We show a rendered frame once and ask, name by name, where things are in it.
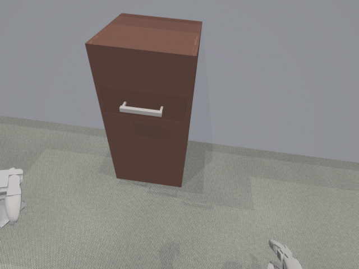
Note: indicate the cabinet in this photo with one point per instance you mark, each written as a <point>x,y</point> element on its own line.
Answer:
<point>154,54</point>

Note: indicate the handle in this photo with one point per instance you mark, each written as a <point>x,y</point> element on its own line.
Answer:
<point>128,109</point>

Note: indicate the robot right hand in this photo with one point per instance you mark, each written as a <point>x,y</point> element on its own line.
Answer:
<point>284,255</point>

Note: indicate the robot left hand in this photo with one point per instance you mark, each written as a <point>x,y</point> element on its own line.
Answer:
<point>10,196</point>

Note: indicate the drawer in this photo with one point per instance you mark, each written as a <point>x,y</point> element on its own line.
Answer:
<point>174,106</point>

